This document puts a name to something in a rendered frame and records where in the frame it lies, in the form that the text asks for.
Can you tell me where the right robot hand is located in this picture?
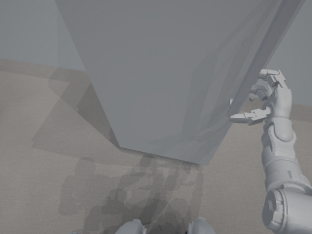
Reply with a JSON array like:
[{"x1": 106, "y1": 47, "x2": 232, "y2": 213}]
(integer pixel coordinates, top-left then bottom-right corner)
[{"x1": 229, "y1": 69, "x2": 293, "y2": 126}]

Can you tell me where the robot right forearm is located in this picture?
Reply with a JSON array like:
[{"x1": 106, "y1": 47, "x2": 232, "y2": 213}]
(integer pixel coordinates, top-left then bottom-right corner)
[{"x1": 261, "y1": 117, "x2": 312, "y2": 196}]

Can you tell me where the robot right upper arm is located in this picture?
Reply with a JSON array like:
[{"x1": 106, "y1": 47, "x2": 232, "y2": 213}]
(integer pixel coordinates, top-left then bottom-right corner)
[{"x1": 261, "y1": 188, "x2": 312, "y2": 234}]

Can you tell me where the robot right shin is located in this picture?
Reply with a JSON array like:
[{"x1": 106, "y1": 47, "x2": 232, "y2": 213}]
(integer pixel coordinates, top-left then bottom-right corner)
[{"x1": 195, "y1": 217, "x2": 206, "y2": 222}]

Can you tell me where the left robot thigh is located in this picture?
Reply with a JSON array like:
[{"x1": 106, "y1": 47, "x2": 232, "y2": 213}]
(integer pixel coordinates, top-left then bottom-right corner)
[{"x1": 115, "y1": 221, "x2": 147, "y2": 234}]

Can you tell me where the handle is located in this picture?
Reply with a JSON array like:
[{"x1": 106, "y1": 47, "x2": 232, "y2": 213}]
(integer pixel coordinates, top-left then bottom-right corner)
[{"x1": 226, "y1": 0, "x2": 301, "y2": 118}]

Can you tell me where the fridge door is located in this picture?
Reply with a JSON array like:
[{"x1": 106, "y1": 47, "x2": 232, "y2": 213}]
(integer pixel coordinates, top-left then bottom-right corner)
[{"x1": 55, "y1": 0, "x2": 304, "y2": 166}]

